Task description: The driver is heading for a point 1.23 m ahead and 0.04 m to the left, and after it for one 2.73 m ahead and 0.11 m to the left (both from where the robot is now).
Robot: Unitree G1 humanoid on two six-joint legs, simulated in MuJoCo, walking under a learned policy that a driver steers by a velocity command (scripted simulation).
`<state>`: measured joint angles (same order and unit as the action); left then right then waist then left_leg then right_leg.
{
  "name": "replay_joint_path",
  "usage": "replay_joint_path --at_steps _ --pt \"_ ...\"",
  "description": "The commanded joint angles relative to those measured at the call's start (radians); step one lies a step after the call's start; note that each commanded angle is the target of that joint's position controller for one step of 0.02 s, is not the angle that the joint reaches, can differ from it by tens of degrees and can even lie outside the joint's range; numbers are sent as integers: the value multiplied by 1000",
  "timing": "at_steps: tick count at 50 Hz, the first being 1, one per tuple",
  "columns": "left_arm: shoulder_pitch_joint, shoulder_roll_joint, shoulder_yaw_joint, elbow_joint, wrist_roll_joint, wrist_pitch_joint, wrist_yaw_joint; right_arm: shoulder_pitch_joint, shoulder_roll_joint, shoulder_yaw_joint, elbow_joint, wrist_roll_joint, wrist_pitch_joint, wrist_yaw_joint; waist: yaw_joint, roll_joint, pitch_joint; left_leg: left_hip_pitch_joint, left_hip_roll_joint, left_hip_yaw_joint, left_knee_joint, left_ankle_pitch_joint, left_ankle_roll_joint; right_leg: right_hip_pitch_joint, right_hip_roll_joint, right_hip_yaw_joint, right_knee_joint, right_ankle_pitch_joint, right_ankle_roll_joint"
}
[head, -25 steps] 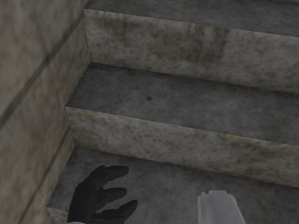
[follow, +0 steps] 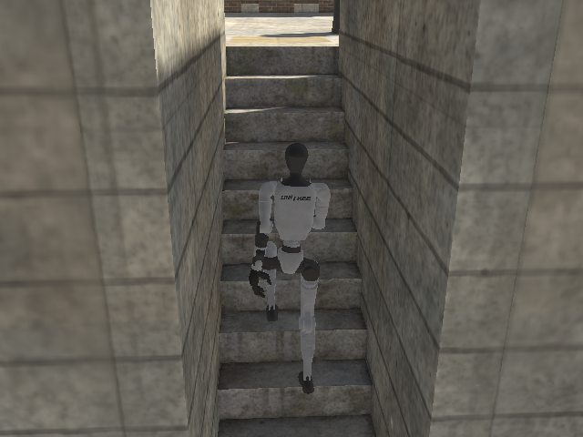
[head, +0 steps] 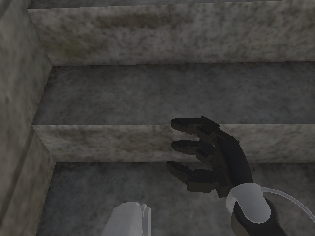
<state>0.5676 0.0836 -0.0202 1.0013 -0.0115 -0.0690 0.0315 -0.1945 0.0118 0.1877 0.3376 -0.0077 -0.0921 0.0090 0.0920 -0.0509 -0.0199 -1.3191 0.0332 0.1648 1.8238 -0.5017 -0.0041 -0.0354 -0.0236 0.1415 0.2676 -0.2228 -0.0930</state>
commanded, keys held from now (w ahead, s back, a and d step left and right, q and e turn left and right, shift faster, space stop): w+e+shift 0.16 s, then w+q+shift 0.80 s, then w+e+shift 0.04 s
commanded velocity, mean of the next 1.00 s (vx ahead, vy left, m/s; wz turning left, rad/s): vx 0.93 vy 0.21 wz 0.26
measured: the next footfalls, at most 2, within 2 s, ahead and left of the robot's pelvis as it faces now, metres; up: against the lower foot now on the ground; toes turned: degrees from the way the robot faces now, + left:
left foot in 0.04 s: +0.19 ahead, +0.12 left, +0.21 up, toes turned -1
right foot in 0.42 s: +0.47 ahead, -0.19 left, +0.41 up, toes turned -15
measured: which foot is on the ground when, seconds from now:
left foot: up 0.00-0.02, down 0.04-0.44, up 0.46-0.84, down 0.86-1.00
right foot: down 0.00-0.06, up 0.08-0.40, down 0.42-0.78, up 0.80-1.00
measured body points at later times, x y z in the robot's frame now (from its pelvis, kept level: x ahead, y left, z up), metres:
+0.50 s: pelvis +0.37 -0.03 +0.28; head +0.39 -0.05 +0.73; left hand +0.65 +0.07 +0.24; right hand +0.27 -0.27 +0.14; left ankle +0.21 +0.13 -0.29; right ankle +0.43 -0.18 -0.34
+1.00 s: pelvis +0.65 +0.01 +0.57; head +0.65 +0.02 +1.02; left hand +0.91 +0.23 +0.61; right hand +0.70 -0.23 +0.44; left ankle +0.64 +0.11 -0.14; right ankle +0.69 -0.13 +0.20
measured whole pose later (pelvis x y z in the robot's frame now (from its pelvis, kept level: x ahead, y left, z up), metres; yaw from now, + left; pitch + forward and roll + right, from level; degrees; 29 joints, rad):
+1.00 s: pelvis +0.65 +0.01 +0.57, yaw +17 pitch +3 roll -1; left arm -0.12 0.10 -0.08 0.44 0.06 -0.16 0.02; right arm 0.47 -0.21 -0.01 0.88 0.01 -0.04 0.07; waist -0.05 0.01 -0.06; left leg -0.44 -0.17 -0.23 0.79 -0.37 0.08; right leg -1.13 -0.01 0.07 2.28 -0.30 -0.08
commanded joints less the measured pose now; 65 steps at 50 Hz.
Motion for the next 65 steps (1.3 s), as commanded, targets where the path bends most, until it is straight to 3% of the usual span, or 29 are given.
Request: replay_joint_path --at_steps 1,3,4,5,8,15,18,21,22,23,24,26,28,30,34,36,38,39,41,42,44,46,51,55,59,60,61,62,65 --pt "85 413 78 27 40 -68 20 212 -266 -161 -137 10 -15 -17 -375 -309 -424 1137 -136 2 -452 -289 46 -187 -201 159 156 2210 -140" --pt "-458 501 146 -190 49 -95 -16 786 -529 -269 152 -30 -3 -14 -572 -135 -536 1443 -32 -361 -825 -274 178 -274 -167 109 743 1969 -162" --pt "-517 268 101 -282 13 -99 -43 813 -553 -284 301 -41 2 -12 -443 484 -461 1580 183 -856 -1190 -329 315 -713 72 32 1205 728 -113" --pt "-562 110 72 -329 -20 -97 -51 674 -456 -284 274 -26 32 -30 -372 346 -347 1474 330 -1156 -1377 -392 386 -942 107 69 1655 194 -72" --pt "-474 -1 24 -411 19 -14 -14 430 -139 -198 409 -1 51 -13 -161 50 130 1012 291 -660 -1398 -95 238 -1162 6 -50 1940 -117 -57" --pt "-602 -41 -61 -580 14 27 36 478 -279 -202 615 18 4 9 -12 11 316 848 170 -201 -1605 409 197 -1485 -18 -27 2065 -308 21" --pt "-863 -7 -103 -665 -40 11 -5 810 -410 -213 625 109 -47 -29 -133 -172 -91 486 154 -222 -1775 952 199 -300 -28 -425 1237 -128 19" --pt "-248 246 48 -574 58 44 39 675 -791 -321 630 25 -43 -6 295 210 -514 1090 251 -311 -1188 2152 219 79 24 -184 817 -452 -5" --pt "-77 336 84 -461 71 67 49 525 -701 -322 565 30 -48 9 337 166 -532 925 169 -373 -939 1719 205 254 -43 160 571 -330 -65" --pt "-126 479 112 -383 97 66 88 479 -497 -280 478 34 -48 32 168 -336 -542 644 -110 -399 -222 639 116 179 -433 1035 128 -511 -313" --pt "-140 315 58 -365 78 47 80 359 -468 -288 412 0 -67 53 181 -138 -457 487 -109 -506 327 489 80 89 -472 1147 36 -763 -276" --pt "-293 208 44 -207 43 -19 53 154 -126 -191 160 12 -24 57 -13 -44 -27 10 -98 -370 729 371 98 -112 -431 580 213 -550 -128" --pt "-251 -24 -1 -86 83 -34 -4 267 -32 -136 163 22 6 66 -111 73 39 -21 -49 -372 754 401 166 -233 -339 123 304 -121 -7" --pt "-358 1 7 -85 70 -18 -26 382 -26 -131 176 77 68 35 -213 30 111 -20 -26 -357 683 220 131 -353 -340 -85 149 -41 23" --pt "-540 177 16 -88 60 19 16 167 -139 -123 -9 26 115 -15 -329 -46 190 159 22 -135 140 322 77 -618 -171 -539 -103 172 94" --pt "-350 372 41 -77 4 -27 66 272 -294 -171 103 68 119 33 -336 -86 -95 1017 -152 113 -173 391 87 -715 -152 -517 -100 1262 -105" --pt "-417 661 128 -96 5 -27 36 678 -440 -253 149 -3 136 -5 -520 -180 -385 1154 -197 78 -224 -118 63 -171 -358 -424 216 2323 -171" --pt "-468 633 140 -159 -41 -14 31 639 -506 -276 147 -8 128 -2 -494 -115 -353 1101 -208 -50 -597 -107 107 -48 -355 -356 475 2098 -163" --pt "-391 363 114 -302 -34 -72 2 444 -521 -277 192 -35 119 -33 -236 411 -332 1306 19 -950 -1317 -336 407 -641 12 -135 1410 165 -7" --pt "-543 167 44 -410 19 -108 -33 463 -337 -205 237 -63 87 8 -190 344 -198 1089 -29 -774 -1146 68 312 -662 -14 41 1656 105 -31" --pt "-660 -61 -56 -512 112 -126 -27 598 -314 -212 401 -13 47 84 -114 177 -72 978 -99 -475 -1079 606 212 -921 32 -91 1975 -49 -68" --pt "-579 -14 -69 -580 92 -127 -38 601 -298 -219 415 19 32 93 -73 95 -91 1002 -8 -853 -1294 235 288 -1170 11 -40 2101 -106 -23" --pt "-674 -23 -81 -634 59 -56 17 534 -291 -206 511 9 -7 53 -43 60 63 912 80 -777 -1433 106 268 -1434 -22 -86 2163 -76 46" --pt "-855 -53 -122 -765 63 -17 33 521 -374 -210 494 0 91 -79 -16 108 -86 569 91 -482 -1696 852 157 -697 10 -317 1387 -14 55" --pt "-353 231 30 -514 60 8 1 457 -566 -293 482 18 49 -56 101 352 -395 1383 220 -266 -1236 2514 269 -493 131 -228 930 -476 2" --pt "-216 281 53 -413 48 11 -22 396 -483 -280 431 -11 24 -56 108 173 -417 1281 224 -259 -1000 2312 274 -322 118 -8 709 -359 -56" --pt "-158 352 82 -327 63 45 -27 341 -374 -262 362 -42 14 -28 79 -330 -334 786 31 -222 -566 1250 211 -98 -21 513 333 -181 -221" --pt "-251 301 87 -333 82 69 -5 323 -304 -248 353 -49 4 -2 49 -424 -295 451 -141 -300 50 463 131 -111 -177 1024 38 -550 -362" --pt "-164 151 62 -182 15 60 -23 270 -134 -172 272 -46 -40 28 -34 22 95 129 -90 -267 389 317 134 -378 -71 661 139 -556 -184"
Velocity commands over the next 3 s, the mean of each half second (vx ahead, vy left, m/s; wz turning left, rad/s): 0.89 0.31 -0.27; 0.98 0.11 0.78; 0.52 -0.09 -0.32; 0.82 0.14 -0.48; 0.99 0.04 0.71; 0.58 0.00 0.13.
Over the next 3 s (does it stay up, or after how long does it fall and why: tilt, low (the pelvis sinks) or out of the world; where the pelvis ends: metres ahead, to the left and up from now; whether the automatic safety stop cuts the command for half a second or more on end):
stays up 1.74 -0.01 1.51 its command is cut before an obstacle from the start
